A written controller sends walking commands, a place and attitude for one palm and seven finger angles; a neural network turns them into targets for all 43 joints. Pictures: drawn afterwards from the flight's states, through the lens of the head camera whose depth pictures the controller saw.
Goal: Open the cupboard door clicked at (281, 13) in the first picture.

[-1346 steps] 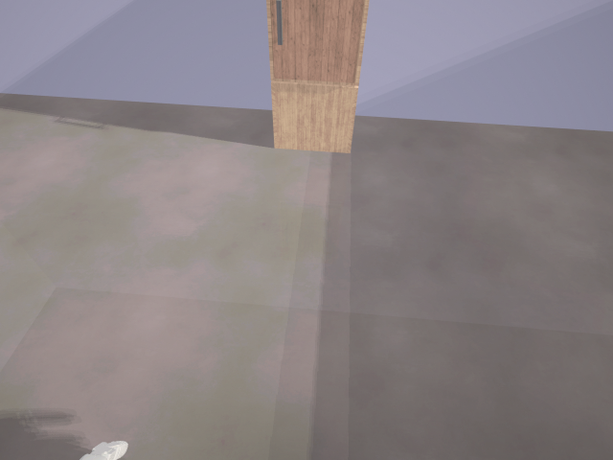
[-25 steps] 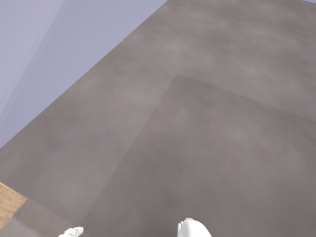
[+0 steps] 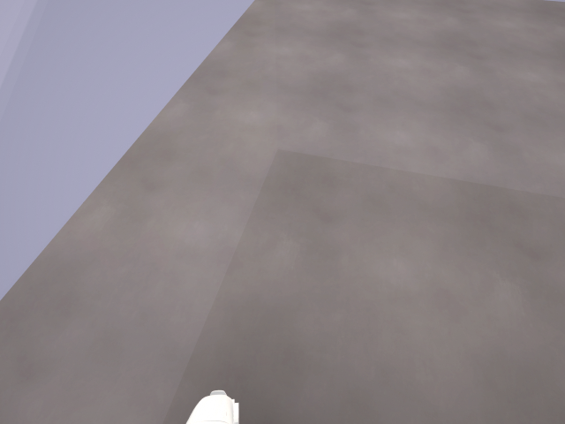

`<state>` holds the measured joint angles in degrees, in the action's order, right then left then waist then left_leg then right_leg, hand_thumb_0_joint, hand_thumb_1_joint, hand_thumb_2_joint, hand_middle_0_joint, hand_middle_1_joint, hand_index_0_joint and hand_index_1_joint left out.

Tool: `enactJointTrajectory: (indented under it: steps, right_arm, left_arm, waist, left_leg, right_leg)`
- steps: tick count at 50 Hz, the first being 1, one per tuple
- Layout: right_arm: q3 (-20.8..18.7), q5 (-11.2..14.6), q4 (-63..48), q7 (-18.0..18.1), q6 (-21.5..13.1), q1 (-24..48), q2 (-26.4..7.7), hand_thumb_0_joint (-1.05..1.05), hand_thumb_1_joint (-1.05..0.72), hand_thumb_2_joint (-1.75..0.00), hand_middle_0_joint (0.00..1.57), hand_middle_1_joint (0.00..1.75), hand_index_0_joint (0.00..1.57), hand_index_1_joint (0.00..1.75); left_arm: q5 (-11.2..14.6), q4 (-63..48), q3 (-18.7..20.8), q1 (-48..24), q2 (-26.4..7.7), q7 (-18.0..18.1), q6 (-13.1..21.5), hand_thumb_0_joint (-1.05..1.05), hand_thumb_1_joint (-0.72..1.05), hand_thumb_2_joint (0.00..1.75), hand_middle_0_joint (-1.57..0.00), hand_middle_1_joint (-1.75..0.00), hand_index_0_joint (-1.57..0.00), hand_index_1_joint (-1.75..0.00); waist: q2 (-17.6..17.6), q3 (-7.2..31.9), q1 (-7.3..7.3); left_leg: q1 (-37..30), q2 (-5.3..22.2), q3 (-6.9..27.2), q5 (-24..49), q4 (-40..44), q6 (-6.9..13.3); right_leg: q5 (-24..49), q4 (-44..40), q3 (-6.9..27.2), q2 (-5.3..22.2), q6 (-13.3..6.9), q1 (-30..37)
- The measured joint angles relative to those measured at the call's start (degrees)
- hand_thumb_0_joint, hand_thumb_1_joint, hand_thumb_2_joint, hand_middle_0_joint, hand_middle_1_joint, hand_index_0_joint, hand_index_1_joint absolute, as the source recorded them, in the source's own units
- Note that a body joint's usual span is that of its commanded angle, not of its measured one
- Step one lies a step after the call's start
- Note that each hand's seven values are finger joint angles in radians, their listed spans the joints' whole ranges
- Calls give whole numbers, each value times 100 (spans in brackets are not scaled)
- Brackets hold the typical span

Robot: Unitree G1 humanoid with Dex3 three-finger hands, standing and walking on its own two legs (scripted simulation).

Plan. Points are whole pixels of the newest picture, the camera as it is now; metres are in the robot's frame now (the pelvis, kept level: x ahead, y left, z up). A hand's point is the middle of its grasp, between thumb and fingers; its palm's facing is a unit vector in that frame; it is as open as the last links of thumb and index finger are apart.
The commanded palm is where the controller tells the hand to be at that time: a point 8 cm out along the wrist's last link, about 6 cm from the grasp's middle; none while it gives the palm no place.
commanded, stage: walk to a spot facing it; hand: left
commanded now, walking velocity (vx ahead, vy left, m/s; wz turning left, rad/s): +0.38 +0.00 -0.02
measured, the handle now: out of the picture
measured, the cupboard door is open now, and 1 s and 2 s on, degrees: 49 49 49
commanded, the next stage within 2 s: turn to face it in 0.62 s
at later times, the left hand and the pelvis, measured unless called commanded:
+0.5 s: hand (184, 329) +0.30 +0.21 -0.17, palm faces -0.01 -0.98 -0.18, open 7.3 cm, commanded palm none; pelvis +0.24 +0.03 +0.00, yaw -4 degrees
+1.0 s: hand (233, 259) +0.48 +0.15 -0.20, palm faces +0.04 -0.99 -0.16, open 7.3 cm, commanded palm none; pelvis +0.46 -0.03 -0.02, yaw +0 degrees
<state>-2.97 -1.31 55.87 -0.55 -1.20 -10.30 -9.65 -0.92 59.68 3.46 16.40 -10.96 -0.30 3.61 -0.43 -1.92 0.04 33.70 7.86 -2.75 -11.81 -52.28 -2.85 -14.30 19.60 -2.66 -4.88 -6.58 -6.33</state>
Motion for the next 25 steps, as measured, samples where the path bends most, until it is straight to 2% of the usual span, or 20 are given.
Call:
enactJointTrajectory:
  steps: [7, 10, 11, 12, 13, 15, 17, 20, 23, 25]
  right_arm:
    - [26, 37, -44, -89, 14, 536, 28, 0, -91, -90, 20, 30, 20, 30]
    - [65, 26, -88, -81, -62, 699, 68, 0, -90, -90, 20, 30, 20, 30]
    - [87, 7, -121, -68, -129, 712, 59, 0, -90, -90, 20, 30, 20, 30]
    - [97, -31, -162, -49, -219, 704, 29, 0, -90, -90, 20, 30, 20, 30]
    - [97, -49, -180, -9, -287, 676, 47, 0, -90, -90, 20, 30, 20, 30]
    - [119, -43, -168, 38, -327, 474, 86, 0, -90, -90, 20, 30, 20, 30]
    - [113, -39, -61, 85, -312, 158, 109, 0, -90, -90, 20, 30, 20, 30]
    - [34, -11, 226, 191, -287, -297, 63, 0, -92, -90, 20, 30, 20, 30]
    - [17, -18, 490, 156, -223, -690, -66, 0, -93, -90, 20, 30, 20, 30]
    - [10, -25, 606, 123, -186, -907, -116, 0, -93, -90, 20, 30, 20, 30]
  left_arm:
    - [-28, 344, -109, 690, 161, 49, 58, 0, 92, 90, -20, -30, -20, -30]
    - [-33, 502, -129, 930, 210, 58, 35, 0, 91, 90, -20, -30, -20, -30]
    - [-23, 556, -131, 1019, 250, 53, 20, 0, 91, 90, -20, -30, -20, -30]
    - [0, 599, -136, 1089, 311, 36, -11, 0, 91, 90, -20, -30, -20, -30]
    - [22, 646, -147, 1058, 317, 16, -59, 0, 91, 90, -20, -30, -20, -30]
    - [11, 645, -138, 904, 274, -2, -143, 1, 91, 90, -20, -30, -20, -30]
    - [-40, 528, -88, 642, 210, -33, -206, 1, 91, 90, -20, -30, -20, -30]
    - [-87, 191, -20, 191, 158, -99, -250, 1, 91, 90, -20, -30, -20, -30]
    - [-90, -90, 13, -174, 139, -138, -254, 1, 91, 90, -19, -30, -20, -30]
    - [-84, -192, 35, -362, 84, -159, -264, 1, 92, 90, -19, -30, -19, -30]
  waist:
    - [68, 29, -327]
    - [208, -42, -372]
    - [203, -53, -358]
    - [117, -42, -323]
    - [148, -91, -274]
    - [251, -141, -236]
    - [277, -124, -212]
    - [226, -133, -222]
    - [127, -109, -195]
    - [70, -91, -117]
  left_leg:
    - [-249, -271, -175, 20, 960, 141]
    - [-650, -494, -334, -17, 1603, 300]
    - [-883, -543, -367, 106, 1877, 400]
    - [-989, -496, -328, 348, 1946, 541]
    - [-996, -512, -370, 258, 1725, 579]
    - [-1196, -576, -468, -124, 1596, 558]
    - [-1459, -621, -470, -260, 1823, 502]
    - [-1894, -658, -454, -156, 2384, 442]
    - [-2307, -636, -485, -147, 2844, 411]
    - [-2545, -593, -527, -225, 3020, 351]
  right_leg:
    - [-478, -310, 165, 11, 112, 858]
    - [-909, -3, 226, 133, 205, 1050]
    - [-1122, 442, 241, 150, 236, 954]
    - [-1291, 1278, 179, 117, 284, 628]
    - [-1343, 2396, 187, 154, 311, 199]
    - [-1256, 4283, 231, 270, 344, -678]
    - [-915, 5144, 168, 454, 400, -1455]
    - [-411, 4923, 155, 789, 498, -2276]
    - [0, 3864, 113, 1037, 564, -2616]
    - [192, 3113, 37, 1109, 589, -2614]
